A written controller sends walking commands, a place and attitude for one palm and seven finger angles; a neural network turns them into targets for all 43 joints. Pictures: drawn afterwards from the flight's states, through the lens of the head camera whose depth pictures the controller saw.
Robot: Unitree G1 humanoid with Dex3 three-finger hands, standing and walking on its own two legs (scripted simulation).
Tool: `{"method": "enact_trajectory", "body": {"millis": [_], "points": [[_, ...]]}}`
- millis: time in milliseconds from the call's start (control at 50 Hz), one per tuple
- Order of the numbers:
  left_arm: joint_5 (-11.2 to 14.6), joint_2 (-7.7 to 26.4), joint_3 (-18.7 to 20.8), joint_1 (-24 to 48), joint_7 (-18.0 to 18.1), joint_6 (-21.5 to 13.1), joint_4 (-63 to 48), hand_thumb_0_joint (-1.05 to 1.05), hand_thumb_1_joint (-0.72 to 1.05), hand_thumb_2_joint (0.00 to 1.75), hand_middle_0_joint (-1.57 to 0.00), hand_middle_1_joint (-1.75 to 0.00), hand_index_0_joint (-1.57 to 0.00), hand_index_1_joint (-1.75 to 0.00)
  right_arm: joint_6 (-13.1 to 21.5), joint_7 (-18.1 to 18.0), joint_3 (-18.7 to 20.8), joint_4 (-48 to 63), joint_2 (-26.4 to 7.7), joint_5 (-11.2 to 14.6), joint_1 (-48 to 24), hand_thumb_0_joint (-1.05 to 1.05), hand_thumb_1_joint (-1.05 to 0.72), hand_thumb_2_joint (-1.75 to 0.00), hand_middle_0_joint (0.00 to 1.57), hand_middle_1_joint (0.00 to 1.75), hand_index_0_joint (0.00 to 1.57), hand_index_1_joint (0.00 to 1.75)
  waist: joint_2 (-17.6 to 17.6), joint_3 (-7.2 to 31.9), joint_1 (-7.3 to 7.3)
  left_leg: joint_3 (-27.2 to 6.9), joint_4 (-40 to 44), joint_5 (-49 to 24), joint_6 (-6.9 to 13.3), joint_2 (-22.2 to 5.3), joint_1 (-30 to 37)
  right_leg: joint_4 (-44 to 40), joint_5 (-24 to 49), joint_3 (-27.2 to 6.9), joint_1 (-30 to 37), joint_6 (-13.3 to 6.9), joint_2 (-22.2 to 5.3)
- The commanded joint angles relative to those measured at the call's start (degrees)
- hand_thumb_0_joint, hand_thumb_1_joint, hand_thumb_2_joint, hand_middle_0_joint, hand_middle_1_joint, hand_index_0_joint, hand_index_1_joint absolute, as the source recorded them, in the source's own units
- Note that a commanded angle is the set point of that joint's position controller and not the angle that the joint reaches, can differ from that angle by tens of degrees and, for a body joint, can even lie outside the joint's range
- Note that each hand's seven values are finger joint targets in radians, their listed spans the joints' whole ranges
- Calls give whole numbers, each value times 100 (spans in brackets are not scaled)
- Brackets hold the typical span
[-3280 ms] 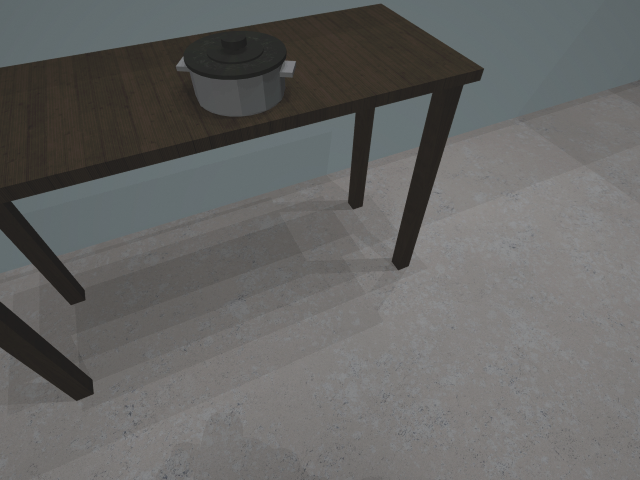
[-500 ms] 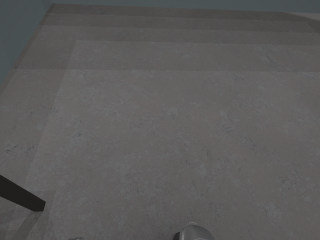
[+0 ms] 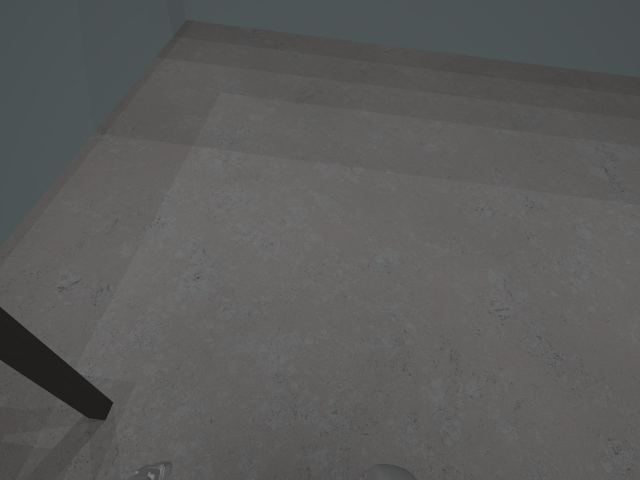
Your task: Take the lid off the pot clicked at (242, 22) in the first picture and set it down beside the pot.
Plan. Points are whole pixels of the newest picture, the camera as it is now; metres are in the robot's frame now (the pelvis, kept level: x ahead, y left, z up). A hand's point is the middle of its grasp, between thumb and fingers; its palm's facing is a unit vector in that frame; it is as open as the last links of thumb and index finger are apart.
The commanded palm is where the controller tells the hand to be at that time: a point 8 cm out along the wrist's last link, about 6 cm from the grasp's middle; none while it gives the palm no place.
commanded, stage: turn to face it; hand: left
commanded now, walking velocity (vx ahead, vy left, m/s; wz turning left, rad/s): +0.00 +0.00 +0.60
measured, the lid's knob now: out of the picture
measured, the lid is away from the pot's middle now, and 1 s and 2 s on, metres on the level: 0.00 0.00 0.00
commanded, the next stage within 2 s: none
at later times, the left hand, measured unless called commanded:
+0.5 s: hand out of the picture -0.02 +0.14 -0.13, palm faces +0.34 -0.89 -0.30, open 7.4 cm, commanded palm none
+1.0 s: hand out of the picture -0.08 +0.17 -0.14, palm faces +0.61 -0.72 -0.31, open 7.4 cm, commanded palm none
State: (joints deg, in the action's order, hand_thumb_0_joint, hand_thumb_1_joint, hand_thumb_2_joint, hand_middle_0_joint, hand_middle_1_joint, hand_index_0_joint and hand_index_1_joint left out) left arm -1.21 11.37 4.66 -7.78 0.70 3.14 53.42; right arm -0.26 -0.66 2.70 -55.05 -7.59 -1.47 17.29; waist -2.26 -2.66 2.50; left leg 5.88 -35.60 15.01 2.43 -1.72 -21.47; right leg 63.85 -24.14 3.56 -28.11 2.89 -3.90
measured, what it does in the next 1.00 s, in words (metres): steps on the spot, turning left: right foot, then left foot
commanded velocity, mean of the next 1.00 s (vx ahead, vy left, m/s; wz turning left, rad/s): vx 0.00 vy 0.00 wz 0.60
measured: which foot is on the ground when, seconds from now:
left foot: down 0.00-0.28, up 0.30-0.68, down 0.70-1.00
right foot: up 0.00-0.26, down 0.28-0.68, up 0.70-1.00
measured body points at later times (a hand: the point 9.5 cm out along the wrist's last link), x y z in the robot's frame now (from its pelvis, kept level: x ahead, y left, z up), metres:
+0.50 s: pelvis -0.01 -0.07 +0.01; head +0.03 -0.09 +0.46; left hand -0.04 +0.19 -0.11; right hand +0.19 -0.30 -0.13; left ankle -0.04 +0.08 -0.65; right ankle +0.02 -0.17 -0.73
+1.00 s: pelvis -0.02 -0.07 +0.00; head +0.02 -0.06 +0.45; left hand -0.12 +0.21 -0.12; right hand +0.21 -0.21 -0.14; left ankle -0.07 +0.06 -0.73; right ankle +0.07 -0.17 -0.72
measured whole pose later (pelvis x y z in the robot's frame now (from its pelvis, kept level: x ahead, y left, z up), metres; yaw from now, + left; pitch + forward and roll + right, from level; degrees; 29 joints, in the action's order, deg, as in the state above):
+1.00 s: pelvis -0.02 -0.07 +0.00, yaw +38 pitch +0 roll +1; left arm -0.5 14.7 4.0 -10.9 0.3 2.4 49.3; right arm -3.0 0.7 3.8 -51.4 -13.4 -1.0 9.4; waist 1.5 -4.5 0.3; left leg -4.5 -32.3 14.1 -0.7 1.6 -18.6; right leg 40.1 -21.3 1.3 -19.8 4.2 -2.7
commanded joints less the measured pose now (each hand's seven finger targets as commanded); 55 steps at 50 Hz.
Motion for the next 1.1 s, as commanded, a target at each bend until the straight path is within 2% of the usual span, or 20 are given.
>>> {"method": "enact_trajectory", "body": {"millis": [0,100,200,220,260,320,360,540,620,640,660,680,720,780,900,960,980,1000,1020,1080], "points": [[44,383,106,-116,26,-173,-451,0,90,90,-20,-30,-20,-30,113,-74,292,384,-1225,30,66,0,-90,-90,20,30,20,30,831,715,-102,-1846,1745,-1812,661,-1316,1357,-176,195,-346,-504,151,-105],[72,397,77,-17,44,-150,-576,0,90,90,-20,-30,-20,-30,6,-27,394,402,-1470,17,39,0,-90,-90,20,30,20,30,1068,674,35,-2186,1683,-1580,783,-1303,1431,-1265,-151,-311,-150,153,87],[103,569,68,-802,64,-210,-458,0,90,90,-20,-30,-20,-30,-115,42,475,634,-1667,36,-623,0,-90,-90,20,30,20,30,1097,701,-294,-2264,1266,-1190,468,-885,422,-3186,574,-115,1458,36,361],[89,723,110,-1103,87,-248,-407,0,90,90,-20,-30,-20,-30,-134,62,464,726,-1567,73,-764,0,-90,-90,20,30,20,30,826,712,-449,-2120,924,-672,215,-604,-113,-4129,952,-206,2142,-24,157],[-37,1664,220,-1020,142,-271,-595,0,90,90,-20,-30,-20,-30,-157,118,375,1022,-1053,74,-907,0,-90,-90,20,30,20,30,-1615,313,-544,-723,-1736,1759,-492,479,-1665,-5382,142,-2658,2052,-1098,-2421],[-13,1160,100,-272,165,-335,-736,0,90,90,-20,-30,-20,-30,-264,188,407,796,-1247,14,-918,0,-90,-90,20,30,20,30,-696,-141,-145,-906,-3384,1068,-458,-31,-1417,-4873,1256,-1410,1229,-1062,-1802],[-36,1037,37,-323,139,-385,-745,0,90,90,-20,-30,-20,-30,-259,231,353,724,-1133,35,-810,0,-90,-90,20,30,20,30,-780,-23,-120,-604,-3175,863,-607,-18,-1305,-4455,2580,-573,1647,-968,-1477],[-64,1411,121,-1004,100,-309,-548,0,90,90,-20,-30,-20,-30,-229,268,206,992,-1051,98,-1659,0,-90,-90,20,30,20,30,-1034,310,-596,-15,-1152,1094,-589,28,-475,-4102,3521,-57,2378,-1056,-1768],[-3,1435,189,-939,67,-255,-482,0,90,90,-20,-30,-20,-30,-118,229,226,907,-1186,82,-1145,0,-90,-90,20,30,20,30,-797,711,-332,169,850,-7,-441,79,810,-3110,3554,512,2198,-579,-1655],[40,1304,171,-957,35,-236,-542,0,90,90,-20,-30,-20,-30,-66,213,322,824,-1561,57,-769,0,-90,-90,20,30,20,30,-77,975,-116,-368,1356,-1033,-225,-327,1987,-2133,2927,713,1314,-246,-1450],[76,936,98,-789,-25,-230,-819,0,90,90,-20,-30,-20,-30,-30,170,510,797,-2266,33,-342,0,-90,-90,20,30,20,30,1830,1049,160,-2494,1380,-3324,588,-1946,2967,-806,-501,854,-546,264,-588],[11,945,45,-376,9,-178,-1026,0,90,90,-20,-30,-20,-30,-84,157,544,636,-2430,88,41,0,-90,-90,20,30,20,30,1589,959,322,-2574,1332,-3799,1103,-2394,2629,-88,-1408,284,-872,234,-467],[33,907,92,-62,52,-144,-945,0,90,90,-20,-30,-20,-30,-69,46,473,698,-2110,49,-418,0,-90,-90,20,30,20,30,1756,546,167,-2442,1475,-2284,982,-1813,1623,252,-804,-263,-867,237,-434],[31,911,113,-450,-28,-111,-692,0,90,90,-20,-30,-20,-30,-66,53,364,934,-1809,31,-1205,0,-90,-90,20,30,20,30,1231,297,-233,-1858,1628,-1462,624,-1120,835,-225,-45,-264,-192,231,-276],[61,793,60,-437,0,-161,-787,0,90,90,-20,-30,-20,-30,-120,73,438,842,-1864,17,-1013,0,-90,-90,20,30,20,30,1156,549,-155,-2288,1436,-1360,659,-983,832,-1850,-65,-159,593,177,142],[82,865,81,-999,35,-255,-705,0,90,90,-20,-30,-20,-30,-155,82,448,908,-1780,59,-1237,0,-90,-90,20,30,20,30,925,668,-474,-2276,800,-1287,376,-669,197,-3485,897,-80,1837,117,247],[28,1195,155,-1197,78,-320,-702,0,90,90,-20,-30,-20,-30,-152,107,416,962,-1478,113,-1168,0,-90,-90,20,30,20,30,36,704,-577,-1901,-61,-443,37,-191,-569,-4459,819,-822,2558,-63,-479],[-58,1782,249,-1167,118,-358,-776,0,90,90,-20,-30,-20,-30,-149,143,340,1100,-1081,123,-1108,0,-90,-90,20,30,20,30,-1639,617,-599,-801,-1464,1562,-464,653,-1525,-4985,1203,-2528,2835,-750,-2117],[-9,1737,231,-1093,137,-331,-829,0,90,90,-20,-30,-20,-30,-183,137,401,1099,-1366,42,-1215,0,-90,-90,20,30,20,30,-1272,551,-604,-1098,-2576,1893,-403,313,-1408,-4938,1246,-2422,2171,-1123,-2447],[-5,1177,66,-230,129,-348,-974,0,90,90,-20,-30,-20,-30,-262,235,395,774,-1306,21,-975,0,-90,-90,20,30,20,30,-809,93,-161,-883,-3641,934,-506,35,-1266,-4621,1638,-1060,1547,-988,-1583]]}}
